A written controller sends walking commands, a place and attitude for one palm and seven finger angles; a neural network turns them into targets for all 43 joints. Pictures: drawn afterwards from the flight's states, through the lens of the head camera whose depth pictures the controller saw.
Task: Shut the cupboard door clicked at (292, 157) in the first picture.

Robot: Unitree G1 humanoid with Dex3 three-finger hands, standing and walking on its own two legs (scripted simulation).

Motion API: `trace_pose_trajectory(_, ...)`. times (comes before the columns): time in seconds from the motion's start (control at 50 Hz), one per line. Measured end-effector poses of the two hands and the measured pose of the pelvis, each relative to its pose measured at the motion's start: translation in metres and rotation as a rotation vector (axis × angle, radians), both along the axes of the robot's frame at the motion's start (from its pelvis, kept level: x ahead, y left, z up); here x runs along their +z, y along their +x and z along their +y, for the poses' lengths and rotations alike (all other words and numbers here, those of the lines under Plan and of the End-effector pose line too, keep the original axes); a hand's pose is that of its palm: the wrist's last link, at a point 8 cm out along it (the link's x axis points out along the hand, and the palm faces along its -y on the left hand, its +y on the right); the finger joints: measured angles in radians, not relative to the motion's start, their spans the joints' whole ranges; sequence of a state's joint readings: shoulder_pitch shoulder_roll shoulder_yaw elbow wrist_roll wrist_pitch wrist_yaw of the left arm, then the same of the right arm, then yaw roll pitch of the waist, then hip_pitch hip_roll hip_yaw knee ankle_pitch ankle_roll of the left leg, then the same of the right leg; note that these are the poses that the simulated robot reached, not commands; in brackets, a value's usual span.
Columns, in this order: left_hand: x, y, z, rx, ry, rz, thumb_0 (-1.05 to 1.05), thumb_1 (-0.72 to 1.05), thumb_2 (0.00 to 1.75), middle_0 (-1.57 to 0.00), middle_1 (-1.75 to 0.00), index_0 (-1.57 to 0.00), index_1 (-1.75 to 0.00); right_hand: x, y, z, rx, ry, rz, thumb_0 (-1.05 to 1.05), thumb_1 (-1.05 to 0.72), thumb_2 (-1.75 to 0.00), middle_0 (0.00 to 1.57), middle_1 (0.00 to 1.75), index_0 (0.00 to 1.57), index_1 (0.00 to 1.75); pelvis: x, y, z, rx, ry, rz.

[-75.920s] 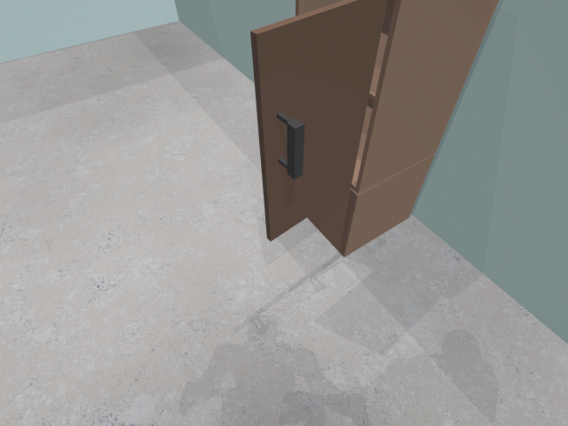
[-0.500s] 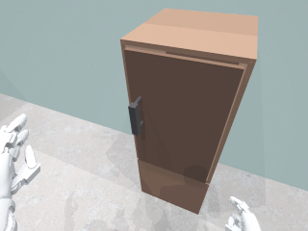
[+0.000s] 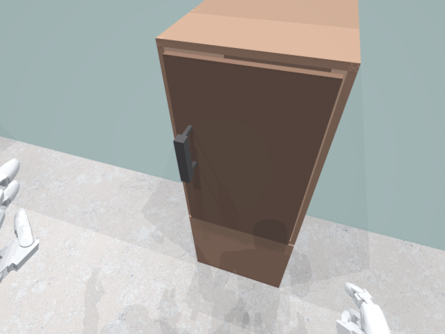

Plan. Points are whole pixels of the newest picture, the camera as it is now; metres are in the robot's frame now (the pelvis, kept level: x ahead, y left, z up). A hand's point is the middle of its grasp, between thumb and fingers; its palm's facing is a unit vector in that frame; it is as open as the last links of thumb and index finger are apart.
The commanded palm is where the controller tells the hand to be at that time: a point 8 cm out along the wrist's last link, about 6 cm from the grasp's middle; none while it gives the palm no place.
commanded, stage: step back with the hand held close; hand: left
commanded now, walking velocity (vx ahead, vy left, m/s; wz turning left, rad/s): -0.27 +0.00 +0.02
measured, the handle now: (187, 154) +0.53 +0.13 +0.01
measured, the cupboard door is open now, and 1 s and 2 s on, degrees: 0 0 0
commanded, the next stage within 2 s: stop stepping back and stand still in 0.92 s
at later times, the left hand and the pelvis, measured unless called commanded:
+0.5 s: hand out of the picture +0.11 +0.28 +0.16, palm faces +0.51 -0.74 -0.44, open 7.4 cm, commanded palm +0.05 +0.31 +0.18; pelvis -0.07 +0.00 -0.02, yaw +3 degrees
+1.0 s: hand out of the picture +0.04 +0.26 +0.17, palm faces +0.41 -0.82 -0.39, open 7.4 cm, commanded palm -0.02 +0.30 +0.18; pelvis -0.17 +0.00 -0.01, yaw -2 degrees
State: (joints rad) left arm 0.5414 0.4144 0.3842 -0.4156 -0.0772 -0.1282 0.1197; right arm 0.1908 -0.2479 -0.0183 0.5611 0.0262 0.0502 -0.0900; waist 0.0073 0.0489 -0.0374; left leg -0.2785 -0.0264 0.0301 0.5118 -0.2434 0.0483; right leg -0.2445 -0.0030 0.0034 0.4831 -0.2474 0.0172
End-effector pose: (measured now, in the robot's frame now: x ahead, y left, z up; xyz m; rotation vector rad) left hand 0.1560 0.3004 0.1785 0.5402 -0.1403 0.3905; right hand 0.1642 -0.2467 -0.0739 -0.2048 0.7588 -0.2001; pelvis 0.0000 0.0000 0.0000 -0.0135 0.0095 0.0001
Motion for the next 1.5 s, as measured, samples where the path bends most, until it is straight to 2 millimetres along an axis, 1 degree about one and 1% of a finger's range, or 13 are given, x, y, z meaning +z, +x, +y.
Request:
trace_pose_trajectory(0.22,-0.001,-0.037,0.010,-0.011,0.020,-0.083,0.01,0.89,0.90,-0.21,-0.30,-0.21,-0.30,0.005,-0.040,0.012,0.010,-0.028,-0.024,0.01,-0.90,-0.90,0.20,0.30,0.20,0.30,-0.006,-0.035,0.007,0.002,-0.015,-0.003)
trace_pose_trajectory(0.4,-0.003,-0.069,0.014,0.026,0.046,-0.161,0.01,0.89,0.90,-0.21,-0.30,-0.21,-0.30,-0.009,-0.075,0.016,0.053,-0.041,-0.005,0.01,-0.90,-0.90,0.20,0.30,0.20,0.30,-0.016,-0.061,0.005,0.045,-0.023,-0.020)
trace_pose_trajectory(0.58,0.002,-0.101,0.008,0.027,0.049,-0.216,0.01,0.89,0.90,-0.21,-0.30,-0.21,-0.30,-0.018,-0.096,0.012,0.086,-0.040,0.047,0.01,-0.90,-0.90,0.20,0.30,0.20,0.30,-0.019,-0.082,0.002,0.071,-0.020,-0.013)
trace_pose_trajectory(0.7,0.002,-0.118,0.026,0.008,0.072,-0.228,0.01,0.89,0.90,-0.21,-0.30,-0.21,-0.30,-0.009,-0.107,0.022,0.079,-0.080,0.031,0.01,-0.90,-0.90,0.20,0.30,0.20,0.30,-0.020,-0.100,0.015,0.086,-0.049,-0.012)
trace_pose_trajectory(0.82,0.012,-0.138,0.043,0.046,0.062,-0.251,0.01,0.89,0.90,-0.21,-0.30,-0.21,-0.30,0.005,-0.114,0.043,0.109,-0.052,-0.020,0.01,-0.90,-0.90,0.20,0.30,0.20,0.30,-0.008,-0.116,0.017,0.065,-0.090,0.024)
trace_pose_trajectory(0.96,0.006,-0.148,0.014,-0.059,0.005,-0.249,0.01,0.89,0.90,-0.21,-0.30,-0.20,-0.30,0.008,-0.129,0.054,0.167,-0.012,-0.075,0.01,-0.90,-0.90,0.20,0.30,0.20,0.30,-0.010,-0.154,0.006,-0.006,-0.056,0.087)
trace_pose_trajectory(1.04,0.006,-0.159,-0.009,-0.166,0.026,-0.230,0.01,0.89,0.90,-0.21,-0.30,-0.20,-0.30,0.001,-0.157,0.042,0.132,-0.001,-0.076,0.01,-0.90,-0.90,0.20,0.30,0.21,0.30,-0.014,-0.186,0.000,-0.013,-0.078,0.061)
trace_pose_trajectory(1.12,0.016,-0.188,-0.017,-0.214,0.082,-0.223,0.01,0.89,0.90,-0.21,-0.30,-0.21,-0.30,0.000,-0.200,0.022,0.048,-0.011,-0.066,0.01,-0.90,-0.90,0.20,0.30,0.21,0.30,-0.016,-0.199,-0.004,0.009,-0.067,0.010)
trace_pose_trajectory(1.2,0.018,-0.215,0.003,-0.120,0.107,-0.223,0.01,0.88,0.90,-0.22,-0.30,-0.21,-0.30,-0.007,-0.241,0.000,-0.020,-0.069,-0.008,0.01,-0.90,-0.90,0.20,0.30,0.20,0.30,-0.017,-0.193,0.003,-0.016,-0.044,-0.018)
trace_pose_trajectory(1.26,0.008,-0.215,0.028,-0.011,0.044,-0.286,0.01,0.88,0.90,-0.22,-0.30,-0.21,-0.30,-0.019,-0.265,-0.010,-0.053,-0.116,0.054,0.01,-0.90,-0.90,0.20,0.30,0.20,0.30,-0.022,-0.191,0.013,0.006,-0.052,-0.026)
trace_pose_trajectory(1.34,-0.012,-0.199,0.046,0.068,-0.091,-0.268,0.01,0.89,0.90,-0.21,-0.30,-0.21,-0.30,-0.019,-0.284,-0.003,-0.076,-0.115,0.091,0.01,-0.91,-0.90,0.20,0.30,0.20,0.30,-0.018,-0.204,0.021,0.006,-0.028,-0.042)
trace_pose_trajectory(1.42,-0.010,-0.197,0.024,-0.032,-0.082,-0.191,0.02,0.89,0.90,-0.20,-0.30,-0.20,-0.30,-0.004,-0.290,0.017,-0.061,-0.061,0.031,0.02,-0.91,-0.90,0.20,0.30,0.20,0.30,-0.008,-0.220,0.018,-0.011,-0.013,-0.023)
trace_pose_trajectory(1.5,0.007,-0.216,0.002,-0.160,0.018,-0.142,0.02,0.89,0.90,-0.21,-0.30,-0.20,-0.30,0.002,-0.287,0.033,-0.026,-0.010,-0.009,0.01,-0.90,-0.90,0.20,0.30,0.20,0.30,-0.002,-0.227,0.016,0.001,-0.025,-0.005)
